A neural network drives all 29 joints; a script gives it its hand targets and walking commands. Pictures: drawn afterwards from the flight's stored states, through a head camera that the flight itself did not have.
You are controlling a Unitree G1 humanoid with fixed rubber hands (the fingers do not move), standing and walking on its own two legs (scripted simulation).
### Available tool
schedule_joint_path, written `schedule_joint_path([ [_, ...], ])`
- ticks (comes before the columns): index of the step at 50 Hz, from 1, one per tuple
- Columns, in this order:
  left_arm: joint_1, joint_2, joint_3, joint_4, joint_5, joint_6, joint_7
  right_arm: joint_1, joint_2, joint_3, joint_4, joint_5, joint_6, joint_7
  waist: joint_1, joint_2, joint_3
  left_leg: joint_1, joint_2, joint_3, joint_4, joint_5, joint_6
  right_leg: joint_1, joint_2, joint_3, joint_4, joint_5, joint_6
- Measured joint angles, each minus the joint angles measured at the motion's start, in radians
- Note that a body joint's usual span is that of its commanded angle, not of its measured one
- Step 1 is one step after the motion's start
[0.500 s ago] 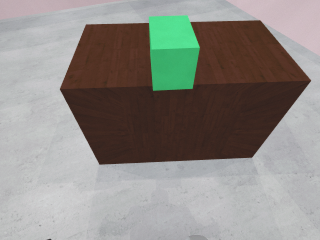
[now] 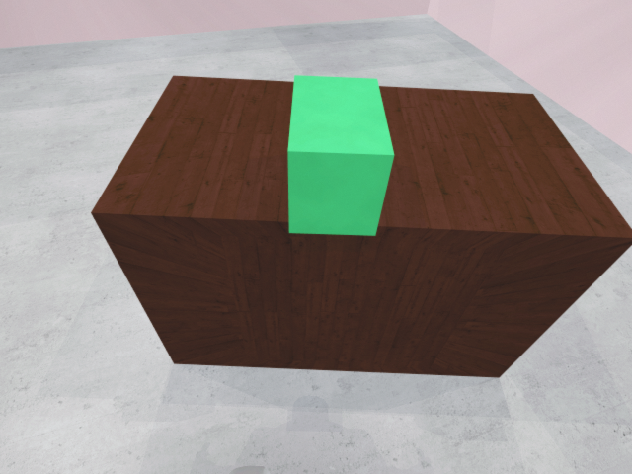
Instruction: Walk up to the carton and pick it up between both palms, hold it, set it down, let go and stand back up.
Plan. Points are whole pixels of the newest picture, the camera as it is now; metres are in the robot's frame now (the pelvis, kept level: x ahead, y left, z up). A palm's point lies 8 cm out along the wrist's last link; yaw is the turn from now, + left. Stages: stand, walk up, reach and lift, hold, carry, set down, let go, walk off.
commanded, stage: walk up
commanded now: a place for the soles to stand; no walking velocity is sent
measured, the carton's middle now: (334, 153) +0.68 +0.01 +0.03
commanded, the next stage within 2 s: none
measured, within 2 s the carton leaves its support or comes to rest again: neither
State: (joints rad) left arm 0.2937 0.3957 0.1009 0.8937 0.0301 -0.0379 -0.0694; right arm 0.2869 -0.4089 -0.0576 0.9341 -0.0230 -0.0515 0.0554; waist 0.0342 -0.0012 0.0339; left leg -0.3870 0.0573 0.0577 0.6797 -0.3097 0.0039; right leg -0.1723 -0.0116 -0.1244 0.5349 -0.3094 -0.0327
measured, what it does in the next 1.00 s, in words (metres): walks ahead: left foot, then right foot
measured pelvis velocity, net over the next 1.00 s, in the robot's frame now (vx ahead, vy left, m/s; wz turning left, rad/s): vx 0.22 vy -0.02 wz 0.04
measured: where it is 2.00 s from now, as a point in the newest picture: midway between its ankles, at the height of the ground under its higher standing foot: outside the picture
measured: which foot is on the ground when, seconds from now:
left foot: up 0.00-0.00, down 0.02-0.42, up 0.44-0.68, down 0.70-1.00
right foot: down 0.00-0.04, up 0.06-0.38, down 0.40-1.00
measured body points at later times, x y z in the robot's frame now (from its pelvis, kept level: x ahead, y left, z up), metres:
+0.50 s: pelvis +0.17 -0.04 -0.02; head +0.19 -0.05 +0.43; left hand +0.30 +0.29 -0.10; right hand +0.18 -0.36 -0.14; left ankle +0.10 +0.10 -0.68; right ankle +0.24 -0.17 -0.73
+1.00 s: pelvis +0.22 -0.02 -0.03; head +0.28 -0.02 +0.42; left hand +0.29 +0.31 -0.15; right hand +0.36 -0.33 -0.14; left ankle +0.24 +0.10 -0.73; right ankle +0.23 -0.16 -0.73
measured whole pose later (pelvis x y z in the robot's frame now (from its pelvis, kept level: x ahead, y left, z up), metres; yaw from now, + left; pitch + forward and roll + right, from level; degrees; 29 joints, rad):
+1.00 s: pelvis +0.22 -0.02 -0.03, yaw +2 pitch -2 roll +0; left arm 0.13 0.39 0.03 0.96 0.00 -0.02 0.02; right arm 0.07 -0.42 -0.05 0.92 0.00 0.01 0.00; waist 0.01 0.01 0.16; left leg -0.40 0.00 0.02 0.81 -0.38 0.02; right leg -0.36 -0.08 -0.04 0.81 -0.41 0.03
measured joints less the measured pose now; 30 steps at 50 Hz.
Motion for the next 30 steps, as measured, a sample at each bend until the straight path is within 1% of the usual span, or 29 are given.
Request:
schedule_joint_path([
  [1,0.006,0.007,0.0,-0.003,0.001,0.004,-0.002,0.007,0.001,-0.003,-0.007,-0.001,-0.005,-0.002,-0.002,-0.008,-0.005,0.033,-0.006,0.01,-0.053,0.013,0.007,0.0,-0.006,-0.004,0.029,-0.029,0.003],
  [2,0.01,0.017,-0.002,-0.004,0.002,0.009,-0.002,0.008,0.006,-0.007,-0.012,-0.003,-0.013,-0.006,-0.005,-0.027,-0.004,0.053,-0.019,0.02,-0.079,0.07,0.018,-0.007,-0.022,-0.001,0.075,-0.066,0.002],
  [3,0.013,0.026,-0.005,-0.002,0.001,0.013,0.0,0.007,0.011,-0.01,-0.019,-0.007,-0.021,-0.013,-0.004,-0.055,0.002,0.061,-0.037,0.039,-0.068,0.091,0.028,-0.024,-0.042,0.021,0.138,-0.11,-0.009],
  [4,0.017,0.027,-0.008,0.004,-0.001,0.019,0.004,0.008,0.011,-0.01,-0.031,-0.01,-0.029,-0.02,-0.005,-0.068,0.0,0.061,-0.044,0.053,-0.045,0.073,0.035,-0.064,-0.038,0.058,0.234,-0.144,-0.012],
  [5,0.016,0.022,-0.013,0.014,-0.001,0.025,0.009,0.01,0.008,-0.008,-0.042,-0.005,-0.036,-0.025,-0.012,-0.067,0.0,0.064,-0.041,0.059,-0.027,0.045,0.042,-0.109,-0.022,0.088,0.34,-0.163,-0.012],
  [6,0.011,0.019,-0.019,0.021,-0.002,0.029,0.011,0.012,0.005,-0.006,-0.05,0.003,-0.04,-0.03,-0.021,-0.064,0.003,0.074,-0.037,0.061,-0.021,0.022,0.046,-0.152,-0.008,0.111,0.427,-0.16,-0.011],
  [8,-0.006,0.019,-0.026,0.026,-0.006,0.025,0.011,0.017,0.007,0.0,-0.057,0.013,-0.044,-0.037,-0.03,-0.071,0.017,0.109,-0.033,0.068,-0.046,0.008,0.04,-0.224,-0.004,0.14,0.511,-0.115,-0.007],
  [9,-0.013,0.019,-0.028,0.023,-0.007,0.02,0.009,0.021,0.007,0.003,-0.059,0.015,-0.045,-0.039,-0.037,-0.074,0.024,0.127,-0.033,0.07,-0.064,0.01,0.035,-0.252,-0.015,0.143,0.511,-0.09,0.001],
  [11,-0.026,0.014,-0.03,0.013,-0.014,0.013,0.002,0.03,-0.003,0.008,-0.061,0.012,-0.045,-0.038,-0.049,-0.064,0.038,0.156,-0.029,0.07,-0.086,0.003,0.036,-0.287,-0.044,0.132,0.456,-0.067,0.018],
  [15,-0.048,0.009,-0.018,-0.006,-0.015,0.009,-0.011,0.052,-0.025,0.007,-0.063,0.004,-0.038,-0.031,-0.06,-0.034,0.051,0.203,-0.012,0.076,-0.094,-0.038,0.024,-0.31,-0.08,0.116,0.297,-0.018,0.027],
  [18,-0.071,0.021,-0.009,-0.015,-0.014,0.003,-0.004,0.072,-0.032,0.007,-0.062,0.005,-0.03,-0.029,-0.074,-0.015,0.06,0.229,0.006,0.068,-0.066,-0.087,-0.002,-0.28,-0.077,0.092,0.179,0.019,0.014],
  [20,-0.082,0.033,-0.006,-0.03,-0.018,-0.01,0.007,0.083,-0.035,0.009,-0.058,0.012,-0.016,-0.031,-0.079,-0.001,0.065,0.232,0.022,0.056,-0.007,-0.139,-0.017,-0.227,-0.058,0.072,0.083,0.093,0.003],
  [21,-0.091,0.032,0.0,-0.036,-0.017,-0.019,0.014,0.085,-0.037,0.01,-0.053,0.014,-0.007,-0.035,-0.078,0.018,0.074,0.217,0.041,0.041,0.058,-0.169,-0.011,-0.216,-0.043,0.059,0.087,0.144,0.008],
  [22,-0.1,0.03,0.003,-0.043,-0.014,-0.026,0.023,0.079,-0.032,0.012,-0.044,0.018,0.004,-0.039,-0.076,0.031,0.082,0.185,0.043,0.006,0.152,-0.176,0.006,-0.218,-0.036,0.048,0.122,0.133,0.016],
  [24,-0.104,0.024,-0.003,-0.058,-0.022,-0.03,0.031,0.059,-0.019,0.019,-0.03,0.023,0.03,-0.046,-0.062,0.032,0.084,0.102,0.0,-0.052,0.358,-0.216,0.023,-0.217,-0.039,0.047,0.166,0.076,0.02],
  [25,-0.106,0.017,-0.008,-0.061,-0.026,-0.028,0.034,0.048,-0.017,0.02,-0.027,0.026,0.036,-0.047,-0.055,0.035,0.086,0.063,-0.017,-0.069,0.432,-0.219,0.025,-0.207,-0.042,0.045,0.164,0.059,0.017],
  [26,-0.108,0.007,-0.016,-0.062,-0.029,-0.028,0.04,0.039,-0.017,0.02,-0.029,0.029,0.038,-0.047,-0.049,0.043,0.088,0.028,-0.027,-0.079,0.472,-0.206,0.025,-0.193,-0.044,0.042,0.152,0.054,0.016],
  [28,-0.103,-0.007,-0.032,-0.063,-0.026,-0.03,0.05,0.019,-0.016,0.019,-0.035,0.029,0.028,-0.044,-0.039,0.054,0.093,-0.014,-0.017,-0.065,0.439,-0.177,0.023,-0.169,-0.047,0.037,0.123,0.059,0.024],
  [30,-0.096,-0.011,-0.042,-0.061,-0.017,-0.028,0.053,0.006,-0.012,0.018,-0.048,0.027,0.023,-0.038,-0.031,0.058,0.093,-0.031,-0.003,-0.047,0.334,-0.153,0.015,-0.16,-0.052,0.028,0.118,0.051,0.029],
])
